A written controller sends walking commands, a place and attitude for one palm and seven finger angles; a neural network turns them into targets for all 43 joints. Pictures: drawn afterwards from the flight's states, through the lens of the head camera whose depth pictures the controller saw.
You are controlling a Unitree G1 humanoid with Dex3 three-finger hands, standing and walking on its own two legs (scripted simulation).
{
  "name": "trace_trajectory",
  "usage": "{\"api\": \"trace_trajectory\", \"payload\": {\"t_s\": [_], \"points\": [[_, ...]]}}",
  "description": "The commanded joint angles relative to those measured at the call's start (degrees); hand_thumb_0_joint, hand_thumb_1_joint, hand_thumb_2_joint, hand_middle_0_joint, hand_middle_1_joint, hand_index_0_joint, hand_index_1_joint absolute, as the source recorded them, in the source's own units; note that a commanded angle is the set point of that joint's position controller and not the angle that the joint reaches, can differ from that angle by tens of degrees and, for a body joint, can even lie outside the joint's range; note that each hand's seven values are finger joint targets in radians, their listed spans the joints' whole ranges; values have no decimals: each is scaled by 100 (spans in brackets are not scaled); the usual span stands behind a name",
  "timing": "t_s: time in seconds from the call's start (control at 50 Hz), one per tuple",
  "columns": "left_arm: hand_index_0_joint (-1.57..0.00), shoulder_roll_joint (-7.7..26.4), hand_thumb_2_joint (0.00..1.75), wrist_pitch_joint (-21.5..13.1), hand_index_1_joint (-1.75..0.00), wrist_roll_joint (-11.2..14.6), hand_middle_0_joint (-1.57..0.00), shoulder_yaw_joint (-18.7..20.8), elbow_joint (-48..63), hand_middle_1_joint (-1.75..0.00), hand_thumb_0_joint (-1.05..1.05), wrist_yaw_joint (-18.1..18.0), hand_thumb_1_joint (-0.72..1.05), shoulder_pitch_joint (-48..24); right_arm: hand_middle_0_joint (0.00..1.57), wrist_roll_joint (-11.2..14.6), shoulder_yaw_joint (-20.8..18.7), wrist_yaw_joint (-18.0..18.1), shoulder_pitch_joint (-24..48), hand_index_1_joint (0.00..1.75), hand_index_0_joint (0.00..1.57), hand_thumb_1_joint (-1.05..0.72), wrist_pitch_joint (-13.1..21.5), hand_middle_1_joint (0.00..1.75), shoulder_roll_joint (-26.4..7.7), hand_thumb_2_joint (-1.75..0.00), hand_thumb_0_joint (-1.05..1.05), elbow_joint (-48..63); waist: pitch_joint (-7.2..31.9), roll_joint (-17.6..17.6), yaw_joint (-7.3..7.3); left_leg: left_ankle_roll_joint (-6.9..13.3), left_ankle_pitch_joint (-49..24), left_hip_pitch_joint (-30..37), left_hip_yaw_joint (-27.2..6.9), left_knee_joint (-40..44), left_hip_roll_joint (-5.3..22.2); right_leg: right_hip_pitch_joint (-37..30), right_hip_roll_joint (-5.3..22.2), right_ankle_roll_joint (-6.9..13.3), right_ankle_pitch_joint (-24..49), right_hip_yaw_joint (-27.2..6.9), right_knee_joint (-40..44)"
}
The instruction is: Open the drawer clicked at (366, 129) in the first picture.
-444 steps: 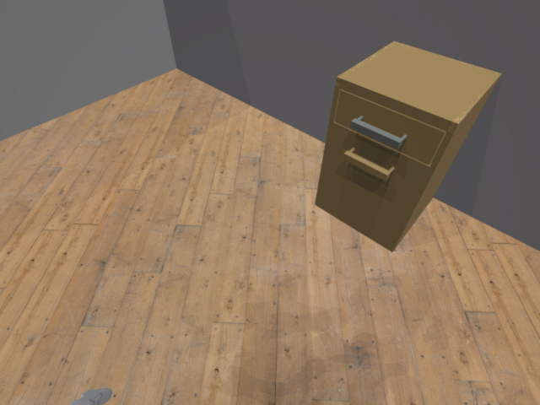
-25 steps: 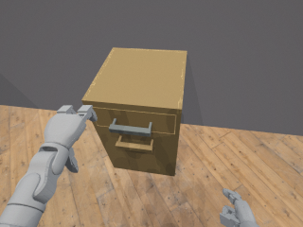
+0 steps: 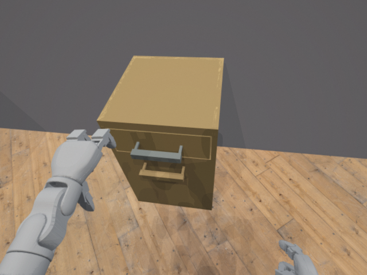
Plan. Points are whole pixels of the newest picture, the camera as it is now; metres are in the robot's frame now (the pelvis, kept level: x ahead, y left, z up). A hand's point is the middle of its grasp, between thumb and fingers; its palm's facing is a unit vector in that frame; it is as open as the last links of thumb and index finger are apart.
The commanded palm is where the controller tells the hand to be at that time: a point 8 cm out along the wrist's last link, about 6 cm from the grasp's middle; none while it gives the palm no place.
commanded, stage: move the hooked fingers above the handle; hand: left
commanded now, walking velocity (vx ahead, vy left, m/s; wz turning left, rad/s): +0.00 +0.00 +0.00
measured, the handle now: (157, 151) +0.55 +0.18 -0.19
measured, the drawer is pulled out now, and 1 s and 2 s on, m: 0.00 0.00 0.00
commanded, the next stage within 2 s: none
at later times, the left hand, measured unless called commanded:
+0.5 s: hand (117, 165) +0.37 +0.23 -0.01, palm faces -0.12 -0.05 -0.99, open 13.8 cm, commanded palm +0.36 +0.22 +0.05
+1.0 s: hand (139, 162) +0.42 +0.19 -0.07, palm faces -0.14 -0.04 -0.99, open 13.8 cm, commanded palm +0.42 +0.20 -0.02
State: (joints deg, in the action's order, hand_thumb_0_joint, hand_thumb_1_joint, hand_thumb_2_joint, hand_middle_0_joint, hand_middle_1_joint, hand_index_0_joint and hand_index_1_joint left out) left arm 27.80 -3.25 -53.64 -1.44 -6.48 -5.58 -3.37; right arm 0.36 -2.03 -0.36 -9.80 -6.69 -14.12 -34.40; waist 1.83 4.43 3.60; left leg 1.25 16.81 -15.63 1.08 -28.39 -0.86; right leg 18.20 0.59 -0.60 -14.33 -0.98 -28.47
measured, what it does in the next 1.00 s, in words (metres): lowers itself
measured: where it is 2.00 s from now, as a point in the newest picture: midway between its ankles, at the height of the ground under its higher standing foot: outside the picture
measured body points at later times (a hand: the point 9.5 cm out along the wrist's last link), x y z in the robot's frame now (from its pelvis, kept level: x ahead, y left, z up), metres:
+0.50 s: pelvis +0.00 -0.01 -0.02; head +0.06 -0.03 +0.43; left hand +0.37 +0.23 +0.05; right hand +0.11 -0.27 -0.15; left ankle -0.03 +0.10 -0.74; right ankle +0.00 -0.13 -0.74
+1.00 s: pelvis -0.02 +0.00 -0.05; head +0.09 +0.00 +0.39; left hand +0.42 +0.19 -0.02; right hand +0.03 -0.27 -0.18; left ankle -0.03 +0.10 -0.74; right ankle +0.00 -0.13 -0.74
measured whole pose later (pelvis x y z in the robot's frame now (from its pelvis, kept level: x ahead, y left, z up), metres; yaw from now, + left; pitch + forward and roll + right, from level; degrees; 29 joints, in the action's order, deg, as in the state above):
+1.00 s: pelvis -0.02 +0.00 -0.05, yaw +0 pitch +21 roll -1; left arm 23.5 -8.4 -64.8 -4.1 -55.6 -20.0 -37.3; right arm -2.2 -3.9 0.1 -17.2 -7.4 -13.4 -38.9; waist 9.1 1.9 -5.0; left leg 1.5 25.2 -47.5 0.9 -52.2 0.0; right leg 49.2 -0.3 -0.7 -21.4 -0.7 -50.1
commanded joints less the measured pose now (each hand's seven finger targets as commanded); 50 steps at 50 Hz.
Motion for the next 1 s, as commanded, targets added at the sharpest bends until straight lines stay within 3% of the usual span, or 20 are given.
{"api": "trace_trajectory", "payload": {"t_s": [0.0, 0.02, 0.08, 0.1, 0.2, 0.24, 0.32, 0.42, 0.5, 0.52, 0.58, 0.6, 0.62, 0.7, 0.72, 0.78, 0.82, 0.84, 0.88, 0.98], "points": [[-30, 740, 30, -28, -120, 78, -30, 188, 686, -120, 0, -23, -50, -1578, 20, 48, -197, 68, 525, 30, 20, -90, 234, 30, -647, -90, 0, 850, 1041, -624, -176, 26, -1622, 282, 58, 322, 81, -437, -131, 291, 1040, 195, 275], [-30, 669, 30, -93, -120, 56, -30, 111, 613, -120, 0, -2, -50, -1718, 20, 38, -200, 76, 482, 30, 20, -90, 256, 30, -634, -90, 0, 831, 1016, -680, -191, 53, -1533, 289, 78, 277, 73, -327, -134, 278, 987, 198, 263], [-30, 1073, 30, -320, -120, -102, -30, 473, 314, -120, 0, -104, -50, -2022, 20, -3, -204, 125, 389, 30, 20, -90, 260, 30, -637, -90, 0, 755, 1140, -665, -128, 69, -1400, 185, 101, 194, 17, -324, -125, 291, 941, 139, 200], [-30, 1258, 30, -410, -120, -175, -30, 616, 336, -120, 0, -181, -50, -2236, 20, -30, -201, 134, 370, 30, 20, -90, 255, 30, -652, -90, 0, 745, 1224, -480, -92, 49, -1420, 130, 84, 174, -3, -355, -118, 317, 928, 111, 153], [-30, 1514, 30, -708, -120, -417, -30, 1000, -94, -120, 0, -659, -50, -2793, 20, -62, -288, 168, 139, 30, 20, -90, 302, 30, -601, -90, 0, 591, 1769, -19, -99, 37, -1655, 6, 79, -153, -35, -215, -142, 354, 1164, 66, -172], [-30, 1174, 30, -684, -120, -418, -30, 735, -335, -120, 0, -808, -50, -2905, 20, -46, -312, 156, 93, 30, 20, -90, 315, 30, -557, -90, 0, 574, 1825, 9, -209, 47, -1711, -46, 98, -320, -38, -18, -141, 347, 1295, 92, -283], [-30, 947, 30, -489, -120, -438, -30, 464, -1379, -120, 0, -891, -50, -3143, 20, -10, -363, 142, -138, 30, 20, -90, 310, 30, -662, -90, 0, 450, 1747, -525, -375, 76, -1370, -506, 134, -479, -29, 240, -153, 296, 1149, 114, -392], [-30, 767, 30, -499, -120, -488, -30, 199, -1610, -120, 0, -809, -50, -3262, 20, -56, -465, 116, -374, 30, 20, -90, 204, 30, -735, -90, 0, 457, 2408, -426, -397, 99, -1783, -512, 139, -757, -42, 157, -154, 321, 1690, 48, -631], [-30, 1098, 30, -827, -120, -533, -30, 526, -1686, -120, 0, -914, -50, -3657, 20, -126, -493, 155, -527, 30, 20, -90, 136, 30, -772, -90, 0, 363, 2477, -618, -447, 117, -1855, -803, 88, -930, -35, 278, -154, 311, 1807, 30, -822], [-30, 1019, 30, -894, -120, -556, -30, 505, -1800, -120, 0, -1002, -50, -3709, 20, -120, -504, 159, -558, 30, 20, -90, 121, 30, -753, -90, 0, 357, 2306, -499, -487, 120, -1738, -873, 94, -978, -47, 438, -161, 321, 1700, 32, -853], [-30, 1207, 30, -1034, -120, -773, -30, 777, -2070, -120, 0, -1399, -50, -3955, 20, -176, -513, 120, -659, 30, 20, -90, 93, 30, -763, -90, 0, 254, 2432, -273, -483, 102, -1791, -1049, 63, -1178, -42, 844, -180, 359, 1555, 107, -1127], [-30, 1365, 30, -1008, -120, -876, -30, 953, -2228, -120, 0, -1561, -50, -4035, 20, -202, -526, 111, -683, 30, 20, -90, 76, 30, -781, -90, 0, 201, 2443, -274, -446, 91, -1806, -1179, 57, -1242, -36, 933, -186, 372, 1494, 133, -1215], [-30, 1143, 30, -948, -120, -902, -30, 785, -2376, -120, 0, -1698, -50, -4092, 20, -195, -523, 92, -744, 30, 20, -90, 69, 30, -766, -90, 0, 209, 2426, -146, -504, 82, -1743, -1234, 50, -1298, -43, 1057, -196, 385, 1429, 163, -1278], [-30, 1288, 30, -559, -120, -1110, -30, 881, -3125, -120, 0, -2088, -50, -4318, 20, -228, -537, 22, -872, 30, 20, -90, 30, 30, -830, -90, 0, 118, 2729, -217, -550, 74, -1693, -1566, 87, -1532, -36, 1273, -227, 385, 1370, 166, -1493], [-30, 970, 30, -451, -120, -1081, -30, 561, -3215, -120, 0, -2102, -50, -4486, 20, -214, -545, 9, -945, 30, 20, -90, 26, 30, -827, -90, 0, 119, 2768, -213, -648, 77, -1659, -1542, 96, -1572, -26, 1343, -235, 379, 1360, 190, -1508], [-30, 822, 30, -249, -120, -1085, -30, 322, -3501, -120, 0, -2017, -50, -4839, 20, -206, -584, 2, -1095, 30, 20, -90, 9, 30, -879, -90, 0, 76, 3089, -349, -773, 103, -1734, -1472, 104, -1660, 15, 1392, -242, 348, 1423, 166, -1517], [-30, 436, 30, -242, -120, -996, -30, -27, -3580, -120, 0, -1856, -50, -5127, 20, -200, -604, 23, -1192, 30, 20, -90, 5, 30, -858, -90, 0, 45, 3133, -338, -916, 116, -1675, -1361, 52, -1737, 43, 1558, -257, 342, 1278, 175, -1519], [-30, 425, 30, -284, -120, -984, -30, -91, -3609, -120, 0, -1778, -50, -5410, 20, -202, -603, 42, -1204, 30, 20, -90, 18, 30, -877, -90, 0, -1, 3035, -439, -1035, 136, -1540, -1396, 36, -1770, 64, 1711, -246, 318, 1167, 163, -1487], [-30, 600, 30, -418, -120, -988, -30, -3, -3656, -120, 0, -1676, -50, -5624, 20, -223, -579, 109, -1263, 30, 20, -90, 19, 30, -888, -90, 0, -32, 2975, -485, -1070, 161, -1384, -1567, 10, -1846, 50, 1804, -238, 312, 1058, 136, -1541], [-30, 906, 30, -743, -120, -1234, -30, 269, -3829, -120, 0, -1883, -50, -6081, 20, -298, -524, 143, -1366, 30, 20, -90, 49, 30, -861, -90, 0, -119, 3029, 1, -1044, 124, -1285, -1888, -124, -2178, 55, 2568, -245, 380, 604, 218, -1968]]}}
